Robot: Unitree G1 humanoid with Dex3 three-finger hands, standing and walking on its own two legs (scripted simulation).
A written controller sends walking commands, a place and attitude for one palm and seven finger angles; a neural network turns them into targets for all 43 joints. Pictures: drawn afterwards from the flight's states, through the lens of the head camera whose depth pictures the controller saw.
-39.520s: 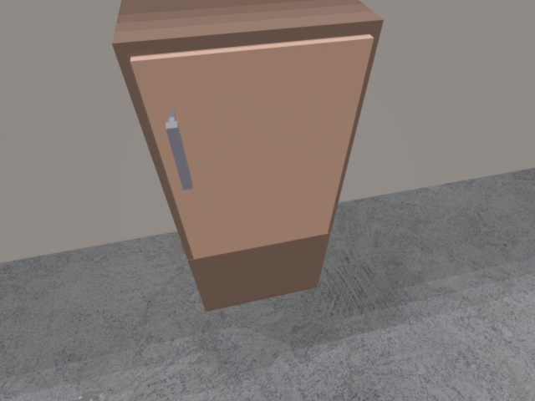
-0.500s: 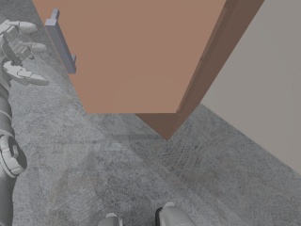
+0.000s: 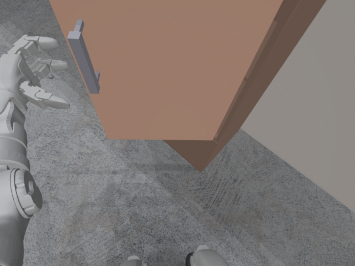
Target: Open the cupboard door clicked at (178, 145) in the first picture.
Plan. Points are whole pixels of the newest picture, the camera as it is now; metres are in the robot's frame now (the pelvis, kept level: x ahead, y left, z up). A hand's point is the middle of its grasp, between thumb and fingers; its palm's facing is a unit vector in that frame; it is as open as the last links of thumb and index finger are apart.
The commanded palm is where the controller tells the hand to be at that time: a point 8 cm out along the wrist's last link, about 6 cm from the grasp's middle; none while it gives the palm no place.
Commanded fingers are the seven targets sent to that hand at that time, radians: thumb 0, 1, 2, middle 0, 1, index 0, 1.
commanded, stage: move the hooked fingers beside the handle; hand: left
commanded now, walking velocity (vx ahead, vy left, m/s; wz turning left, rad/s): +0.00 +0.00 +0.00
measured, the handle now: (87, 60) +0.54 +0.17 +0.11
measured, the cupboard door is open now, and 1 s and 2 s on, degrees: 44 43 43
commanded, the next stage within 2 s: slide the fingers in behind the handle in 0.32 s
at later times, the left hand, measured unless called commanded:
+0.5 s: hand (55, 78) +0.48 +0.22 +0.11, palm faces -0.06 -1.00 -0.02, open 14.0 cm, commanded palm +0.47 +0.26 +0.11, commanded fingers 0.00 -0.50 0.30 -0.30 -1.20 -0.30 -1.20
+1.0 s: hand (75, 76) +0.49 +0.18 +0.11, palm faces -0.07 -1.00 +0.00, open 14.0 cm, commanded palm +0.47 +0.23 +0.11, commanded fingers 0.00 -0.50 0.30 -0.30 -1.20 -0.30 -1.20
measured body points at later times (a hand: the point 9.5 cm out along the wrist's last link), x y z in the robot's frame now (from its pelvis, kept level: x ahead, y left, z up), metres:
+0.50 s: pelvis -0.02 -0.01 +0.00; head +0.10 +0.01 +0.43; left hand +0.48 +0.27 +0.11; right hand -0.01 -0.28 -0.11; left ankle -0.04 +0.09 -0.70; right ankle +0.01 -0.14 -0.70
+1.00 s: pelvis -0.01 -0.01 +0.00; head +0.10 +0.00 +0.43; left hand +0.49 +0.24 +0.11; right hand -0.02 -0.28 -0.11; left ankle -0.04 +0.09 -0.70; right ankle +0.01 -0.14 -0.70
